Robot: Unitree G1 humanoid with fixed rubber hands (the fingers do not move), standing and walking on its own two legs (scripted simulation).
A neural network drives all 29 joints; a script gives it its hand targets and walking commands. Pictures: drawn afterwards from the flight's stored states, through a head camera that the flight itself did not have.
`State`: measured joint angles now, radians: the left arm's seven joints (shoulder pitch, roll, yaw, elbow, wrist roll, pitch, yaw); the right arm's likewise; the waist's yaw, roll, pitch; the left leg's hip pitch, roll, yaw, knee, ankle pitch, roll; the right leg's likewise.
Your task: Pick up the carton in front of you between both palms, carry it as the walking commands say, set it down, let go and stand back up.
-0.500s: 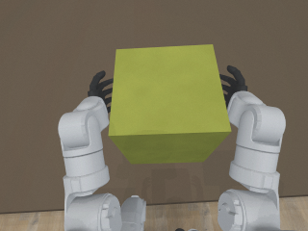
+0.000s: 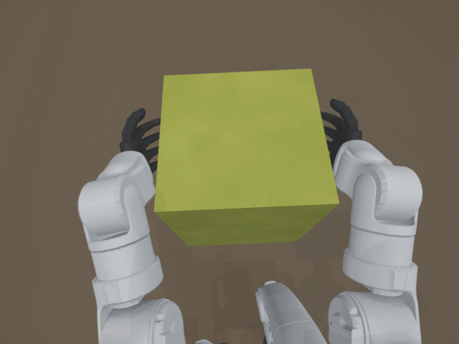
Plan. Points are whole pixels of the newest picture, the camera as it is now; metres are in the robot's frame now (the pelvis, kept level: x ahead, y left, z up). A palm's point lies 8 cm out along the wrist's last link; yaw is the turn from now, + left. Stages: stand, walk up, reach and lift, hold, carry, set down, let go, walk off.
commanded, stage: carry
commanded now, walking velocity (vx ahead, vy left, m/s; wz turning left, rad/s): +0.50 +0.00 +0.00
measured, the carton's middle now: (240, 171) +0.38 -0.05 +0.05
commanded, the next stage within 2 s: none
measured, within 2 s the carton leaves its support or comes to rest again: neither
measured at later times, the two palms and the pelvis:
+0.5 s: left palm (107, 25) +0.68 +0.15 +0.16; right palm out of the picture +0.72 -0.14 +0.16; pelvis +0.33 -0.04 +0.02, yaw +4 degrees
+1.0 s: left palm out of the picture +0.93 +0.17 +0.12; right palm out of the picture +0.93 -0.13 +0.12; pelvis +0.67 +0.02 +0.03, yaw +1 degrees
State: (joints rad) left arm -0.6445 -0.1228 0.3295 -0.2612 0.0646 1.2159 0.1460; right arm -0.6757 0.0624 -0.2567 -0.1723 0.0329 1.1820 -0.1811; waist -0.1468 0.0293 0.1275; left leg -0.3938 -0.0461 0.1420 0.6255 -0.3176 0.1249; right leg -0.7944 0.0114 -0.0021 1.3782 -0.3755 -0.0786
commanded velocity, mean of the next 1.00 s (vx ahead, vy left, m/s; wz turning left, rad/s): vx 0.50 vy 0.00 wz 0.00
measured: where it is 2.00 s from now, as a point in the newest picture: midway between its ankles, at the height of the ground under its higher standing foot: (200, 112)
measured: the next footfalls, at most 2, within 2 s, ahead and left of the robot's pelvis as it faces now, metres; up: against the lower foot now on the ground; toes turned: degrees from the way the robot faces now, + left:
right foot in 0.22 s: +0.37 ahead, -0.09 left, +0.00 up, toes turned -3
left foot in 0.72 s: +0.64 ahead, +0.11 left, +0.00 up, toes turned +12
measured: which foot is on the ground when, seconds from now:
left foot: down 0.00-0.22, up 0.24-0.70, down 0.72-1.00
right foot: up 0.00-0.20, down 0.22-0.74, up 0.76-1.00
